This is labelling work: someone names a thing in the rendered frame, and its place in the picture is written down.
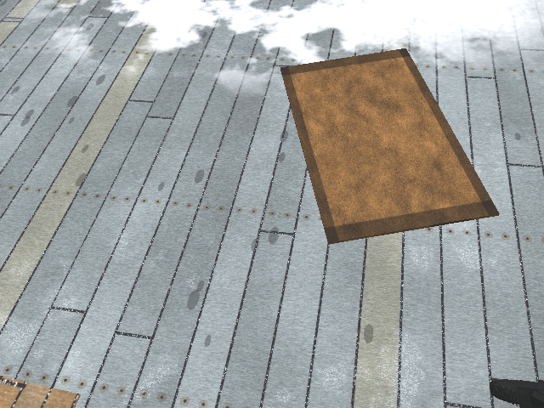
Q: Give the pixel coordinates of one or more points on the robot right hand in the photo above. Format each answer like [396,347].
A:
[526,394]

